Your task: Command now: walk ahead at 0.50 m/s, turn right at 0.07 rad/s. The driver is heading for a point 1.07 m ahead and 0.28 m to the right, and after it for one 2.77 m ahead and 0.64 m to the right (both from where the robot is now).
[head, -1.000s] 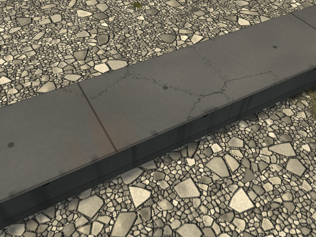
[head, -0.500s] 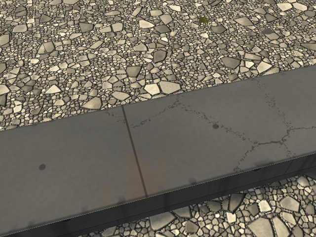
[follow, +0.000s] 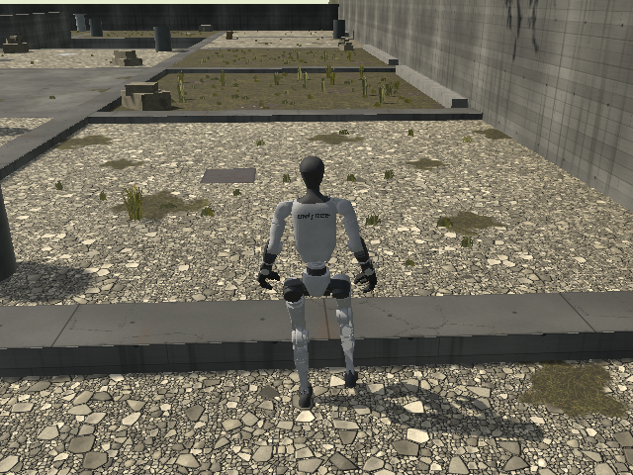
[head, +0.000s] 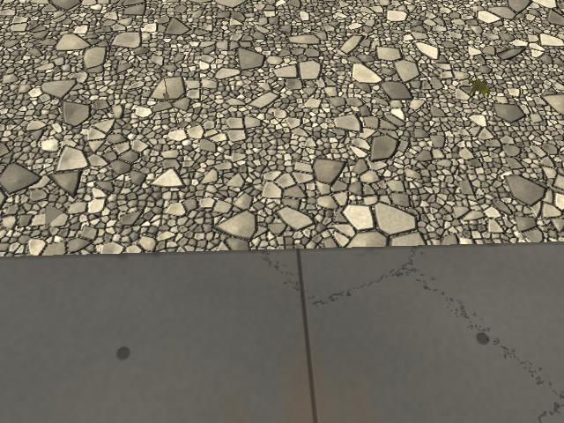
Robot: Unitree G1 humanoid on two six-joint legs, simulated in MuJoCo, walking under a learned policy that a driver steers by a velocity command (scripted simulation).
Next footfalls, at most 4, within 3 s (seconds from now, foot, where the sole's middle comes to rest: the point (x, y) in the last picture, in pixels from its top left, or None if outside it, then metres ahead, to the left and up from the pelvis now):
0.42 right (372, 411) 0.43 -0.18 -0.60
0.92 left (327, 277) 0.74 -0.11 -0.60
1.52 right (445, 217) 1.01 -0.48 -0.71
2.06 left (352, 141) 1.31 -0.24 -0.71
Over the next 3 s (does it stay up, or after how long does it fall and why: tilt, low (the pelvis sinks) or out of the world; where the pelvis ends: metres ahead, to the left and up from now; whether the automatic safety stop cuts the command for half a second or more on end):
stays up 1.64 -0.48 0.07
